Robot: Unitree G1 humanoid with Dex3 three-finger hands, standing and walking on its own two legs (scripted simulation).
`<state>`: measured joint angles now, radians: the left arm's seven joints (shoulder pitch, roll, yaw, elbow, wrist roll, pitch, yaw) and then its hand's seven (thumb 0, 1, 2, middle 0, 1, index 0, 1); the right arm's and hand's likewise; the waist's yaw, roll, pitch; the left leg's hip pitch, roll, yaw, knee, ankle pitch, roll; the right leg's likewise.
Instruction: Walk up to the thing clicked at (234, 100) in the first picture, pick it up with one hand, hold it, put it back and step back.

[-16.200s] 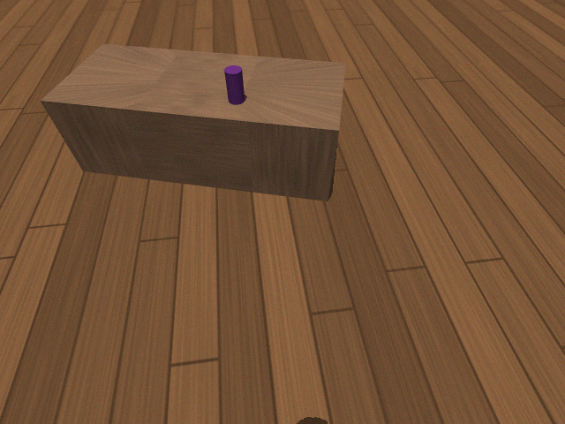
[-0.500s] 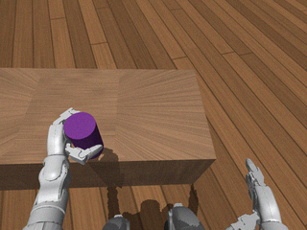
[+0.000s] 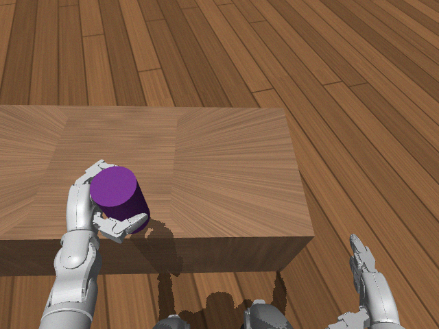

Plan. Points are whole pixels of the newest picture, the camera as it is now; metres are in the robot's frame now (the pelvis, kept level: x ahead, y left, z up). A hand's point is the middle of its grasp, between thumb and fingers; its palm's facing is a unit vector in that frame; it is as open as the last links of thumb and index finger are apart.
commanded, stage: hold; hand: left
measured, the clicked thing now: (124, 203) +0.33 +0.16 +0.03
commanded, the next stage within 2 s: none
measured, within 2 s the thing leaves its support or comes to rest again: neither
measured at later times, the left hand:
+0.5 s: hand (120, 204) +0.32 +0.16 +0.05, palm faces +0.12 -0.99 -0.05, open 10.2 cm
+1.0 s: hand (117, 204) +0.32 +0.17 +0.05, palm faces +0.13 -0.99 -0.05, open 10.2 cm
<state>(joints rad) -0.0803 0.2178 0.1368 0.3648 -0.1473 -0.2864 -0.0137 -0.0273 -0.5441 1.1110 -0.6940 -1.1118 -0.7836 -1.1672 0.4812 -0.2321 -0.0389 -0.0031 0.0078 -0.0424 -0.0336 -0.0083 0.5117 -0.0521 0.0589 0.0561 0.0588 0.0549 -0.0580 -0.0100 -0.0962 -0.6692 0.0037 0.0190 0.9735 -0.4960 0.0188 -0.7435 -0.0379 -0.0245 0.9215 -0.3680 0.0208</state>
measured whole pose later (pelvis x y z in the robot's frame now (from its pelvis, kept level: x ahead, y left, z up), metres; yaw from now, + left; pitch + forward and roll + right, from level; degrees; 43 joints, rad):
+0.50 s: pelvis +0.00 -0.01 +0.01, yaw +1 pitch +9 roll +0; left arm -0.04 0.21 0.14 0.31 -0.15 -0.23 -0.01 -0.03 -0.54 1.11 -0.69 -1.11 -0.78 -1.17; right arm 0.46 -0.22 -0.03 0.07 0.01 -0.08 -0.06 -0.01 0.51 -0.05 0.06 0.06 0.06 0.05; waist -0.05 -0.01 -0.08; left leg -0.60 0.01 0.01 0.92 -0.47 0.00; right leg -0.68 -0.04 -0.04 0.89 -0.35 0.01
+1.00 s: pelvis +0.00 -0.01 +0.01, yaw +0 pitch +9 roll +0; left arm -0.04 0.22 0.15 0.33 -0.15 -0.26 -0.01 -0.03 -0.54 1.11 -0.69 -1.11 -0.78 -1.17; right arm 0.44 -0.22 -0.04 0.11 0.00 -0.10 -0.06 -0.01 0.51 -0.05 0.06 0.06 0.06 0.05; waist -0.05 -0.01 -0.07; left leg -0.60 0.01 0.01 0.92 -0.47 0.01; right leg -0.68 -0.03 -0.03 0.88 -0.35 0.01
